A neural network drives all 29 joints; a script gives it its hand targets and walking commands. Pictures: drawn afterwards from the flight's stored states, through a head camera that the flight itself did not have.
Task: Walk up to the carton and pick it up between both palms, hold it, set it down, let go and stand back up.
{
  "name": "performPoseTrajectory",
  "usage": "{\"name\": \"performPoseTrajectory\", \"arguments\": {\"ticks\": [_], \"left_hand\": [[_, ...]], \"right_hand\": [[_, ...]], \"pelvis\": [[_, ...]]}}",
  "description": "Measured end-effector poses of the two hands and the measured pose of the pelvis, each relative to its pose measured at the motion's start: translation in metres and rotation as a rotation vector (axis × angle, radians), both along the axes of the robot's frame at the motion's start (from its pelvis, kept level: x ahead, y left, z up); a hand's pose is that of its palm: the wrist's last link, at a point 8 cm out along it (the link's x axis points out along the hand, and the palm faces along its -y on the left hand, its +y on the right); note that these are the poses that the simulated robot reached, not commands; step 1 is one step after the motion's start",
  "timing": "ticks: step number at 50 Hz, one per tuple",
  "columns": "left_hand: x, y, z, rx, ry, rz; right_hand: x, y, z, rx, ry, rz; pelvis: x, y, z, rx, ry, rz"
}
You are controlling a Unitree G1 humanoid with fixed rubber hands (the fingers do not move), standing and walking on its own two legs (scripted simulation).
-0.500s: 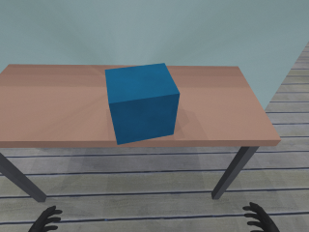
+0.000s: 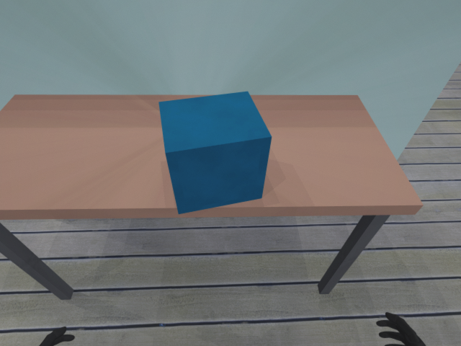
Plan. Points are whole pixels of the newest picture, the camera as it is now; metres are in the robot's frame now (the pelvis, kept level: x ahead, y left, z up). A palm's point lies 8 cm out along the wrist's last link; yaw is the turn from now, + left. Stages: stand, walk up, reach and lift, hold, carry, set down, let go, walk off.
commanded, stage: walk up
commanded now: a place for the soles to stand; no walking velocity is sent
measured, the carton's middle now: (213, 152) +0.52 +0.03 +0.03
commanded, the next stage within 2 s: none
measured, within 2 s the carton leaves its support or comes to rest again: neither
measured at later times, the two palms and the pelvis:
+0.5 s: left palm out of the picture +0.10 +0.37 -0.08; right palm out of the picture +0.12 -0.26 -0.08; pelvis +0.00 +0.04 +0.00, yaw +0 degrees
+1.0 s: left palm out of the picture +0.09 +0.36 -0.07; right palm out of the picture +0.13 -0.28 -0.07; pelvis +0.01 +0.03 +0.00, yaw +0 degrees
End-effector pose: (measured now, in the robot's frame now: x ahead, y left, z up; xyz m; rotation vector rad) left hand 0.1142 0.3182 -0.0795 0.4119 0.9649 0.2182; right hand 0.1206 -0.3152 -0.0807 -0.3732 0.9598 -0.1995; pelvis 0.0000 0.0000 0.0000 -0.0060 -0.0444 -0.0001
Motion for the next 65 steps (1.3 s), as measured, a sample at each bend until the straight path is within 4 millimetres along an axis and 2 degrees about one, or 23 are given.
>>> {"name": "performPoseTrajectory", "arguments": {"ticks": [3, 6, 8, 12, 18, 23, 27, 33, 39, 45, 48, 51, 55, 59, 62, 65], "left_hand": [[-0.009, 0.022, 0.000, 0.038, 0.015, 0.016], [-0.014, 0.043, -0.001, 0.060, 0.021, 0.027], [-0.015, 0.050, -0.002, 0.064, 0.028, 0.033], [-0.018, 0.048, -0.002, 0.054, 0.049, 0.013], [-0.026, 0.040, -0.005, 0.044, 0.050, -0.011], [-0.018, 0.049, 0.002, 0.034, -0.006, 0.000], [-0.015, 0.052, 0.003, 0.034, -0.013, -0.008], [-0.025, 0.054, 0.000, 0.045, 0.044, -0.010], [-0.030, 0.051, 0.001, 0.052, 0.058, 0.003], [-0.025, 0.045, 0.003, 0.052, 0.047, 0.001], [-0.022, 0.043, 0.006, 0.053, 0.027, -0.008], [-0.028, 0.049, 0.010, 0.065, 0.026, 0.000], [-0.049, 0.066, 0.012, 0.084, 0.081, 0.039], [-0.060, 0.091, 0.009, 0.081, 0.145, 0.070], [-0.045, 0.114, -0.006, 0.071, 0.152, 0.071], [-0.012, 0.124, -0.022, 0.045, 0.137, 0.059]], "right_hand": [[-0.008, 0.000, -0.001, -0.025, 0.036, -0.001], [-0.018, 0.007, -0.002, -0.040, 0.073, -0.001], [-0.023, 0.014, -0.001, -0.035, 0.083, -0.011], [-0.023, 0.027, 0.002, -0.019, 0.076, -0.014], [-0.006, 0.045, -0.007, 0.030, 0.016, 0.004], [0.002, 0.059, -0.003, 0.040, -0.015, 0.032], [0.006, 0.057, 0.004, 0.028, -0.032, 0.033], [0.011, 0.046, 0.010, 0.010, -0.037, 0.030], [0.015, 0.036, 0.011, 0.007, -0.036, 0.017], [0.012, 0.032, 0.006, 0.017, -0.025, 0.007], [0.009, 0.030, 0.006, 0.019, -0.027, 0.016], [0.011, 0.032, 0.009, 0.012, -0.017, 0.036], [0.029, 0.042, 0.017, -0.012, -0.018, 0.088], [0.062, 0.061, 0.023, -0.024, -0.050, 0.126], [0.086, 0.079, 0.017, -0.049, -0.086, 0.126], [0.098, 0.099, 0.009, -0.055, -0.107, 0.093]], "pelvis": [[-0.001, 0.009, -0.003, -0.005, 0.001, 0.009], [-0.001, 0.020, -0.006, 0.003, 0.000, 0.015], [-0.002, 0.025, -0.005, 0.003, 0.005, 0.015], [-0.004, 0.031, -0.001, -0.014, 0.022, 0.019], [-0.006, 0.036, -0.005, -0.013, 0.006, 0.015], [-0.002, 0.042, -0.004, 0.006, -0.004, 0.012], [-0.002, 0.044, -0.002, 0.006, 0.001, 0.005], [-0.003, 0.041, 0.000, 0.008, 0.010, 0.005], [0.000, 0.036, 0.000, 0.011, 0.007, 0.003], [0.001, 0.031, 0.000, 0.013, 0.002, 0.000], [0.005, 0.030, 0.000, 0.010, 0.004, 0.001], [0.014, 0.031, 0.001, 0.012, 0.010, 0.001], [0.025, 0.043, 0.004, 0.013, -0.003, -0.001], [0.044, 0.064, 0.001, 0.013, -0.016, 0.003], [0.063, 0.085, -0.014, 0.005, -0.021, 0.003], [0.077, 0.100, -0.023, 0.026, -0.026, -0.010]]}}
